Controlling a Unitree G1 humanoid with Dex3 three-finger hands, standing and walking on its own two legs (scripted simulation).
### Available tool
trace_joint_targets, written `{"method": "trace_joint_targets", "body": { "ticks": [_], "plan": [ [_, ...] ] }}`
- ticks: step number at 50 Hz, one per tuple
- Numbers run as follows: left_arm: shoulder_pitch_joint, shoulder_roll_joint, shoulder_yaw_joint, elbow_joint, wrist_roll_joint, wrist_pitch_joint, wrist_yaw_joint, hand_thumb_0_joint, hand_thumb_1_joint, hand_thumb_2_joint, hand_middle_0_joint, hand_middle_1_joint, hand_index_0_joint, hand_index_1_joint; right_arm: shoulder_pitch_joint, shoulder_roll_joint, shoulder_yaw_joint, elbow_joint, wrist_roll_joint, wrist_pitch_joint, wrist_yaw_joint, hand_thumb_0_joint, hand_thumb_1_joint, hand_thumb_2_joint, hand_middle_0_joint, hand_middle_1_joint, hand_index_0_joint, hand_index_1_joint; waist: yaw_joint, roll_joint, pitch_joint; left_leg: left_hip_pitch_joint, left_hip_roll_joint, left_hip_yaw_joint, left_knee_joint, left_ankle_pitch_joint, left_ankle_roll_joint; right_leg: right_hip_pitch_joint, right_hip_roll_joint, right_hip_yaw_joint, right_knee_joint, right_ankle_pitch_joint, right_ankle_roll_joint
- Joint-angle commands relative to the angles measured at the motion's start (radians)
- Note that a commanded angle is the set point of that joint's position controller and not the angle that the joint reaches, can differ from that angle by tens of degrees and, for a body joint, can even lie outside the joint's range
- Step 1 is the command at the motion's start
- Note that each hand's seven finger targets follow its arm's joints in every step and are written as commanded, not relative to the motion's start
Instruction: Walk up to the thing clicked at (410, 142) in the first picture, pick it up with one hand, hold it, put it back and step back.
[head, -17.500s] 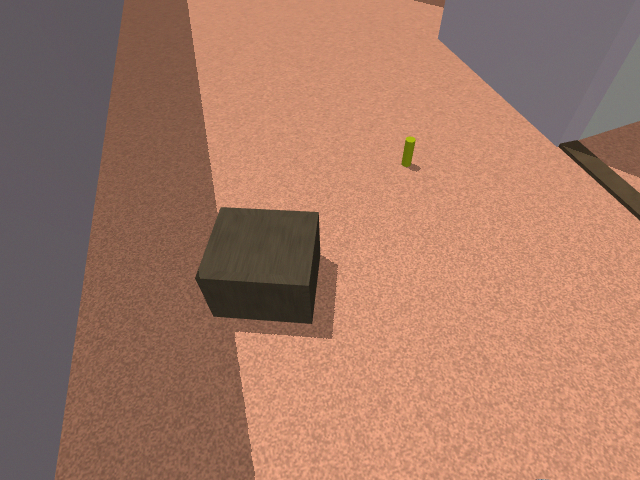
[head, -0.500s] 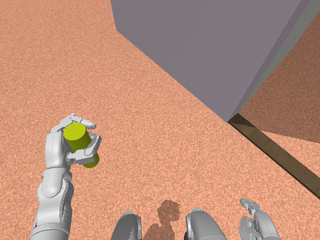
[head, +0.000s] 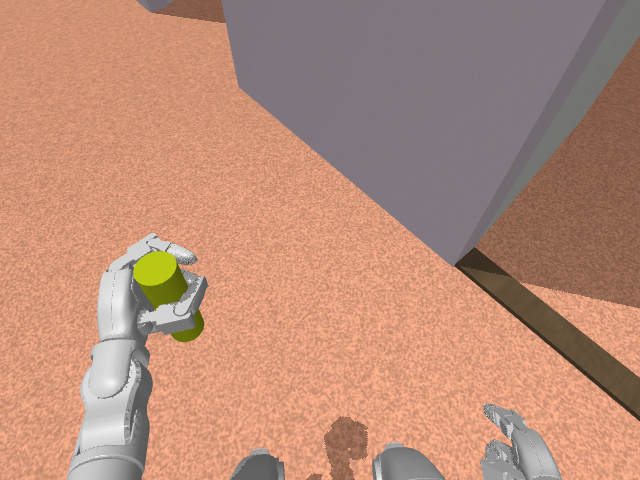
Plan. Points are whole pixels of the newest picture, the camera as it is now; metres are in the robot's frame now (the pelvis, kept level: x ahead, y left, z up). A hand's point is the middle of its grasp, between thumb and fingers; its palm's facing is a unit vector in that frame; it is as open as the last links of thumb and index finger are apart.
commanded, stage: lift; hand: left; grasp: from the side
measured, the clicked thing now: (173, 300) +0.34 +0.19 +0.02
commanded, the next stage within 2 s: hold in 0.08 s
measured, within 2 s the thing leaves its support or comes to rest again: neither
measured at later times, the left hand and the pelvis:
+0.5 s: hand (176, 282) +0.34 +0.17 +0.06, palm faces +0.06 -1.00 -0.03, open 6.1 cm; pelvis +0.01 +0.00 +0.01, yaw +0 degrees
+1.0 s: hand (177, 283) +0.33 +0.16 +0.07, palm faces +0.05 -1.00 -0.03, open 6.1 cm; pelvis +0.00 +0.00 +0.02, yaw +0 degrees
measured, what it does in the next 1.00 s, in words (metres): stands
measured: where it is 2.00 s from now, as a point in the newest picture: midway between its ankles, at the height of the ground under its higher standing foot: outside the picture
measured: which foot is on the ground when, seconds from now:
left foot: down 0.00-1.00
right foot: down 0.00-1.00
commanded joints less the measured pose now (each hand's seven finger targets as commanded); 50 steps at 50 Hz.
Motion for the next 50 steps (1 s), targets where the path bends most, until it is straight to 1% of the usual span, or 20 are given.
{"method": "trace_joint_targets", "body": {
  "ticks": [1,2,6,9,12,13,15,18,23,29,31,32,34,35,39,42,44,48,49,50],
  "plan": [
    [-0.287,0.152,0.060,-0.258,-0.020,-0.088,-0.011,0.000,0.546,1.263,-1.254,-1.335,-1.263,-1.334,0.011,-0.139,-0.052,-0.104,-0.001,-0.036,-0.011,0.000,-0.880,-0.894,0.200,0.300,0.200,0.300,-0.006,0.016,-0.339,0.223,-0.046,0.030,-0.136,0.313,0.037,0.170,0.035,0.000,-0.142,0.371,-0.017],
    [-0.242,0.117,0.038,-0.195,-0.021,-0.083,-0.016,0.000,0.526,1.256,-1.262,-1.338,-1.270,-1.338,0.006,-0.131,-0.047,-0.105,-0.002,-0.033,-0.010,0.000,-0.883,-0.894,0.200,0.300,0.200,0.300,-0.016,0.005,-0.303,0.218,-0.046,0.029,-0.141,0.312,0.037,0.167,0.037,-0.003,-0.144,0.367,-0.017],
    [-0.279,0.156,0.070,-0.236,-0.021,-0.094,-0.018,0.000,0.546,1.279,-1.261,-1.350,-1.271,-1.349,0.002,-0.130,-0.048,-0.105,-0.003,-0.028,-0.012,0.000,-0.879,-0.894,0.200,0.300,0.200,0.300,0.001,-0.004,-0.315,0.214,-0.049,0.037,-0.150,0.302,0.040,0.201,0.031,0.004,-0.163,0.374,-0.012],
    [-0.254,0.116,0.056,-0.198,-0.029,-0.091,-0.022,0.000,0.524,1.272,-1.267,-1.358,-1.277,-1.356,0.000,-0.131,-0.047,-0.111,-0.002,-0.024,-0.012,0.000,-0.887,-0.895,0.200,0.300,0.200,0.300,-0.002,-0.023,-0.321,0.236,-0.047,0.036,-0.160,0.327,0.040,0.221,0.032,0.002,-0.169,0.395,-0.011],
    [-0.272,0.149,0.070,-0.220,-0.013,-0.095,-0.014,0.000,0.546,1.187,-1.294,-1.341,-1.306,-1.333,-0.003,-0.129,-0.049,-0.112,-0.004,-0.019,-0.012,0.000,-0.904,-0.896,0.200,0.300,0.200,0.300,0.009,-0.001,-0.303,0.247,-0.047,0.036,-0.174,0.322,0.038,0.222,0.033,0.000,-0.179,0.380,-0.013],
    [-0.223,0.106,0.046,-0.154,-0.012,-0.088,-0.016,0.000,0.525,1.196,-1.297,-1.342,-1.306,-1.337,-0.001,-0.129,-0.049,-0.116,-0.004,-0.017,-0.009,0.000,-0.904,-0.897,0.200,0.300,0.200,0.300,0.001,-0.021,-0.291,0.247,-0.045,0.034,-0.180,0.323,0.038,0.218,0.035,-0.004,-0.179,0.374,-0.015],
    [-0.278,0.134,0.065,-0.227,-0.015,-0.099,-0.009,0.000,0.553,1.198,-1.293,-1.346,-1.305,-1.338,-0.009,-0.130,-0.050,-0.114,-0.005,-0.015,-0.006,0.000,-0.900,-0.896,0.200,0.300,0.200,0.300,0.008,0.018,-0.293,0.255,-0.047,0.034,-0.190,0.312,0.033,0.218,0.036,-0.006,-0.181,0.360,-0.018],
    [-0.263,0.111,0.040,-0.203,-0.012,-0.097,-0.007,0.000,0.584,1.205,-1.305,-1.349,-1.315,-1.342,-0.012,-0.129,-0.049,-0.118,-0.004,-0.013,-0.005,0.000,-0.902,-0.897,0.200,0.300,0.200,0.300,0.000,0.012,-0.277,0.267,-0.045,0.028,-0.207,0.294,0.031,0.213,0.038,-0.010,-0.189,0.333,-0.021],
    [-0.264,0.120,0.037,-0.219,-0.013,-0.089,-0.007,0.000,0.569,1.209,-1.313,-1.362,-1.324,-1.355,0.001,-0.134,-0.051,-0.108,-0.003,-0.014,-0.008,0.000,-0.903,-0.897,0.200,0.300,0.200,0.300,-0.002,0.008,-0.307,0.315,-0.041,0.030,-0.206,0.362,0.034,0.236,0.039,-0.008,-0.196,0.393,-0.018],
    [-0.247,0.109,0.041,-0.178,-0.013,-0.081,-0.004,0.000,0.542,1.213,-1.305,-1.367,-1.318,-1.359,-0.016,-0.130,-0.048,-0.117,-0.002,-0.011,-0.007,0.000,-0.900,-0.897,0.200,0.300,0.200,0.300,0.003,-0.019,-0.253,0.290,-0.044,0.031,-0.229,0.325,0.035,0.253,0.035,-0.011,-0.219,0.368,-0.015],
    [-0.280,0.131,0.045,-0.232,-0.010,-0.087,-0.004,0.000,0.542,1.217,-1.311,-1.374,-1.324,-1.366,-0.023,-0.130,-0.049,-0.119,0.000,-0.013,-0.006,0.000,-0.900,-0.897,0.200,0.300,0.200,0.300,0.012,0.016,-0.280,0.319,-0.045,0.037,-0.236,0.332,0.033,0.262,0.032,-0.006,-0.224,0.373,-0.016],
    [-0.252,0.109,0.030,-0.187,-0.009,-0.081,-0.006,0.000,0.542,1.215,-1.310,-1.371,-1.321,-1.364,-0.023,-0.129,-0.047,-0.120,0.000,-0.011,-0.009,0.000,-0.899,-0.897,0.200,0.300,0.200,0.300,0.000,0.000,-0.250,0.316,-0.045,0.036,-0.240,0.326,0.034,0.251,0.034,-0.008,-0.228,0.367,-0.015],
    [-0.307,0.142,0.053,-0.262,-0.013,-0.089,-0.004,0.000,0.577,1.206,-1.296,-1.352,-1.307,-1.344,-0.020,-0.130,-0.049,-0.114,-0.001,-0.012,-0.009,0.000,-0.896,-0.897,0.200,0.300,0.200,0.300,0.010,0.014,-0.270,0.316,-0.048,0.038,-0.243,0.324,0.032,0.274,0.032,-0.007,-0.233,0.370,-0.015],
    [-0.251,0.114,0.041,-0.181,-0.008,-0.078,-0.001,0.000,0.558,1.214,-1.303,-1.363,-1.314,-1.356,-0.021,-0.127,-0.047,-0.112,-0.001,-0.012,-0.009,0.000,-0.901,-0.898,0.200,0.300,0.200,0.300,0.004,-0.021,-0.250,0.314,-0.047,0.036,-0.246,0.318,0.035,0.267,0.032,-0.008,-0.239,0.365,-0.012],
    [-0.309,0.113,0.023,-0.219,-0.006,-0.078,-0.004,0.000,0.574,1.216,-1.293,-1.357,-1.305,-1.349,-0.026,-0.127,-0.045,-0.112,-0.003,-0.015,-0.008,0.000,-0.891,-0.896,0.200,0.300,0.200,0.300,-0.002,0.006,-0.232,0.318,-0.046,0.039,-0.258,0.303,0.032,0.255,0.033,-0.008,-0.243,0.350,-0.016],
    [-0.297,0.146,0.067,-0.206,-0.008,-0.084,-0.001,0.000,0.602,1.227,-1.292,-1.359,-1.304,-1.351,-0.030,-0.129,-0.048,-0.111,-0.003,-0.016,-0.008,0.000,-0.890,-0.896,0.200,0.300,0.200,0.300,0.018,-0.012,-0.257,0.311,-0.048,0.038,-0.261,0.290,0.035,0.285,0.029,-0.007,-0.254,0.338,-0.014],
    [-0.280,0.106,0.027,-0.189,-0.012,-0.084,-0.015,0.000,0.576,1.223,-1.311,-1.378,-1.326,-1.367,-0.040,-0.124,-0.043,-0.116,-0.003,-0.018,-0.008,0.000,-0.892,-0.895,0.200,0.300,0.200,0.300,0.006,-0.007,-0.236,0.317,-0.051,0.042,-0.265,0.284,0.035,0.271,0.029,-0.005,-0.257,0.337,-0.013],
    [-0.310,0.140,0.050,-0.238,-0.014,-0.085,-0.010,0.000,0.589,1.211,-1.294,-1.353,-1.306,-1.345,-0.037,-0.133,-0.048,-0.115,0.001,-0.021,-0.011,0.000,-0.894,-0.897,0.200,0.300,0.200,0.300,0.011,-0.010,-0.258,0.333,-0.052,0.044,-0.272,0.293,0.036,0.290,0.026,-0.002,-0.268,0.348,-0.011],
    [-0.246,0.088,0.015,-0.147,-0.011,-0.074,-0.013,0.000,0.550,1.213,-1.304,-1.368,-1.316,-1.360,-0.037,-0.124,-0.042,-0.114,-0.001,-0.020,-0.010,0.000,-0.900,-0.898,0.200,0.300,0.200,0.300,-0.002,-0.033,-0.233,0.327,-0.049,0.043,-0.269,0.297,0.038,0.277,0.029,-0.004,-0.265,0.351,-0.010],
    [-0.285,0.092,0.023,-0.187,-0.018,-0.079,-0.013,0.000,0.537,1.218,-1.288,-1.364,-1.300,-1.357,-0.044,-0.124,-0.042,-0.119,0.001,-0.023,-0.009,0.000,-0.894,-0.897,0.200,0.300,0.200,0.300,0.003,-0.022,-0.242,0.327,-0.051,0.044,-0.268,0.291,0.037,0.275,0.027,-0.004,-0.269,0.347,-0.009]
  ]
}}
